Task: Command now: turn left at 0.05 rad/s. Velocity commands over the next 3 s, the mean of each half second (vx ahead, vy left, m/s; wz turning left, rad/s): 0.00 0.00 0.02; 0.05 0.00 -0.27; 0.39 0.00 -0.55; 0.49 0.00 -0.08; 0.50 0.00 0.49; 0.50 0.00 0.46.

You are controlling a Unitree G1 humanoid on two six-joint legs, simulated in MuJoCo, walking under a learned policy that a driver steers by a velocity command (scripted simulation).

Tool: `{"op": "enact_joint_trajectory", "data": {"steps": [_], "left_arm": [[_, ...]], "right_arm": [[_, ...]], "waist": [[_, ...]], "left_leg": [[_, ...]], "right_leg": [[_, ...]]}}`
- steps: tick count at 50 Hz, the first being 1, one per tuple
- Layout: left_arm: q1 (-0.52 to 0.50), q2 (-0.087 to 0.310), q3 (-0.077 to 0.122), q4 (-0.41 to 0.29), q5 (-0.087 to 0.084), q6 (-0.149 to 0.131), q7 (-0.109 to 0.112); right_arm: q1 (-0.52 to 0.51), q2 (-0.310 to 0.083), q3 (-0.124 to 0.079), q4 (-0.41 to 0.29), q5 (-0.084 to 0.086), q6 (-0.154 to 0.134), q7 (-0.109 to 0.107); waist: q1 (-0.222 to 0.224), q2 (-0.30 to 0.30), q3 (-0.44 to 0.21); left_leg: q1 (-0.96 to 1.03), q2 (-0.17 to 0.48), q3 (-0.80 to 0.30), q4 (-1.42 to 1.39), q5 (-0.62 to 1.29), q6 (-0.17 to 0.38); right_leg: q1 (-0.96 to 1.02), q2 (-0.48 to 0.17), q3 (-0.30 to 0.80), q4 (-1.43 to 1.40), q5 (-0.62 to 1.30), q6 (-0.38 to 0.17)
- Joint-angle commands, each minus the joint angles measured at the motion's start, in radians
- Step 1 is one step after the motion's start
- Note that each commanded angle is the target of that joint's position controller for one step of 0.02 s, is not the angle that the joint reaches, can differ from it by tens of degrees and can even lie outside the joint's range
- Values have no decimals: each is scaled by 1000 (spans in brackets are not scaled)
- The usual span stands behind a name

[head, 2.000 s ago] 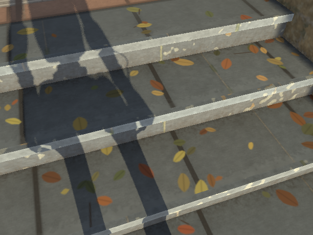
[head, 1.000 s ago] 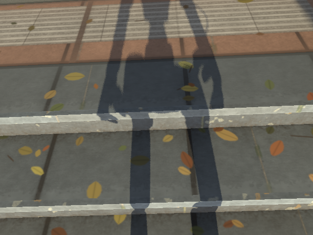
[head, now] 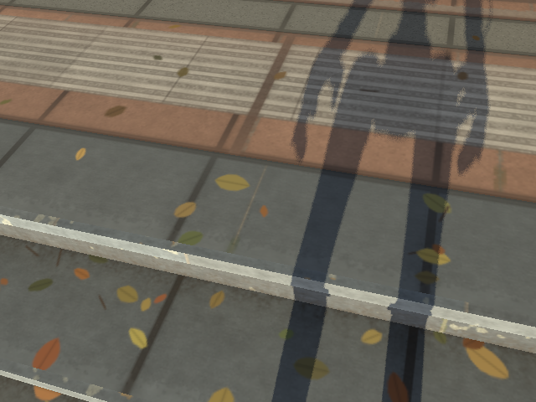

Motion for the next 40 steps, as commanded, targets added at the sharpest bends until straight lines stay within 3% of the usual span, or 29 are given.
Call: {"op": "enact_joint_trajectory", "data": {"steps": [1,7,8,12,16,17,18,19,20,21,22,23,24,25,26,27,28,29,30,31,32,33,34,35,36,37,38,39,40], "left_arm": [[24,48,12,-30,5,-28,10],[28,70,24,-49,-9,-23,45],[31,82,28,-55,-16,-15,51],[23,114,40,-92,-18,4,76],[-14,162,59,-111,-27,23,74],[17,159,57,-90,-52,47,71],[16,146,51,-84,-57,70,64],[74,108,44,-57,-30,87,45],[102,101,45,-22,-23,82,23],[96,35,35,-37,-10,76,-5],[69,10,27,-48,-38,68,-19],[-19,35,37,-43,-72,64,-17],[-91,48,30,-65,-69,77,-3],[-74,39,16,-95,-30,81,9],[-53,45,13,-86,-2,81,18],[-4,60,15,-72,11,79,21],[7,47,12,-59,14,72,17],[0,34,6,-63,7,64,10],[19,41,7,-67,-3,60,3],[24,37,5,-51,-19,56,-4],[44,44,9,-49,-25,51,-10],[115,73,24,-23,-22,50,-12],[186,141,47,-10,-9,52,-16],[109,219,59,-69,12,51,4],[53,211,54,-128,9,41,10],[7,168,43,-134,-15,32,13],[-31,163,36,-148,-25,29,15],[-49,151,34,-149,-21,18,25],[-54,140,27,-154,-16,15,34]], "right_arm": [[64,-14,4,-52,2,-12,-9],[42,-24,2,-88,-10,13,-12],[30,-12,9,-116,-12,14,-14],[2,-9,18,-159,-14,28,-17],[29,27,37,-146,-8,27,-5],[33,33,42,-140,0,28,2],[94,31,34,-109,10,21,14],[147,-7,11,-46,6,5,22],[153,-15,-5,1,-5,-4,22],[235,-73,-25,51,-6,-16,34],[240,-80,-19,35,-43,-34,36],[200,-17,11,-35,-88,-57,33],[47,-34,15,-97,-83,-69,23],[-63,-62,11,-145,-57,-74,9],[-92,-46,17,-157,-38,-74,-12],[-56,-47,14,-133,-21,-66,-29],[-19,-41,16,-131,-15,-58,-48],[-17,-57,13,-150,-17,-58,-60],[-36,-94,0,-159,-11,-54,-69],[-39,-84,-2,-156,0,-55,-67],[-26,-92,-6,-151,9,-51,-67],[-18,-84,-5,-143,7,-46,-64],[-88,-54,2,-185,-6,-46,-58],[-22,32,26,-212,-7,-23,-55],[17,17,22,-195,1,-17,-48],[21,-46,5,-188,7,-23,-29],[4,-46,5,-193,-2,-27,-18],[-18,-62,1,-214,-22,-27,-11],[-17,-55,5,-217,-26,-28,-6]], "waist": [[-16,-134,19],[-8,-166,23],[-9,-194,15],[13,-192,-5],[14,-178,-21],[20,-165,-16],[-11,-161,2],[9,-7,-6],[23,62,11],[13,282,-58],[-11,369,-77],[-65,134,-45],[-30,45,-21],[24,67,-6],[37,59,-3],[52,71,25],[41,57,29],[27,52,-7],[36,80,-31],[26,83,-50],[27,86,-64],[50,52,-95],[86,-97,-91],[-3,-268,-28],[-16,-201,0],[-29,-118,30],[-44,-97,49],[-49,-76,48],[-53,-70,23]], "left_leg": [[-150,-3,-37,104,106,12],[-190,30,-21,32,107,-54],[-211,52,-13,-29,83,-73],[-199,137,-2,-207,24,-114],[15,190,62,-580,-38,-79],[118,135,203,-800,-244,-70],[253,121,213,-1112,-221,-38],[344,87,225,-1204,-40,-40],[421,71,282,-1227,226,-47],[576,166,126,-1090,484,18],[508,345,-184,-1144,673,148],[433,477,-368,-1195,587,225],[405,444,-297,-1168,408,204],[390,424,-285,-1146,349,178],[381,406,-246,-1152,316,162],[356,338,-147,-1131,305,147],[345,320,-109,-1126,361,144],[351,354,-130,-1140,455,151],[378,353,-96,-1120,515,146],[379,311,-14,-1092,580,144],[390,285,22,-1035,584,137],[343,232,81,-902,571,122],[116,142,128,-636,76,60],[-54,40,69,-495,-413,-19],[-84,60,-18,-299,-408,-57],[-140,64,-29,-208,-295,-61],[-175,74,-14,-204,-251,-69],[-190,99,-45,-165,-116,-74],[-181,98,-39,-136,-53,-82]], "right_leg": [[130,-191,337,-441,14,-161],[175,-225,325,-461,-1,-188],[214,-219,325,-461,-9,-189],[241,-274,418,-435,29,-195],[136,-237,360,-367,24,-128],[115,-182,271,-385,3,-115],[117,-157,244,-378,0,-71],[150,-82,150,-236,-11,-30],[118,-29,72,-29,65,-17],[-42,64,-47,98,-82,44],[-119,103,8,334,-234,82],[-140,87,298,444,-217,84],[-168,62,315,471,-187,82],[-175,53,312,422,-129,86],[-152,46,280,328,-96,85],[-106,88,164,195,-105,96],[-54,103,93,71,-96,111],[12,64,100,-14,-61,111],[65,50,95,-138,-38,100],[150,109,-16,-255,1,83],[226,118,-16,-419,112,44],[375,138,12,-508,225,-5],[541,38,233,-513,396,-89],[412,-174,683,-641,215,-269],[312,-255,820,-698,3,-354],[263,-213,751,-664,-209,-323],[237,-170,690,-678,-241,-283],[210,-152,672,-626,-205,-241],[200,-119,618,-599,-142,-227]]}}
